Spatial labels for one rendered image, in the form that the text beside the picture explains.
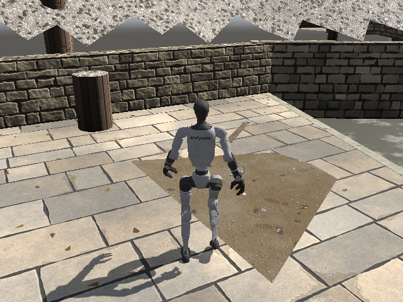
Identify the left robot foot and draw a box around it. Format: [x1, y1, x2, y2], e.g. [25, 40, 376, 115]
[181, 247, 190, 263]

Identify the robot right upper arm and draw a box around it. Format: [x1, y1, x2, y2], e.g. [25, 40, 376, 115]
[215, 127, 233, 162]

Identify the robot left hand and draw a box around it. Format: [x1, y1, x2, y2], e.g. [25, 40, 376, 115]
[163, 167, 178, 178]

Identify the right robot forearm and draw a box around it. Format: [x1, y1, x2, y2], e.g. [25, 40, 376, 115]
[227, 153, 242, 181]

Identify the robot left upper arm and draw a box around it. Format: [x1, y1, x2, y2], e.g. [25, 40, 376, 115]
[169, 126, 188, 160]

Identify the robot right hand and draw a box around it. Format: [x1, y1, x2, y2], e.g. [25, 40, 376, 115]
[230, 178, 245, 196]

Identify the left robot forearm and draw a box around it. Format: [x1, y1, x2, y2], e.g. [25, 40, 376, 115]
[164, 150, 175, 169]

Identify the robot left shin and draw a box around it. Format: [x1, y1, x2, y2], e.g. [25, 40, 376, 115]
[181, 211, 190, 254]

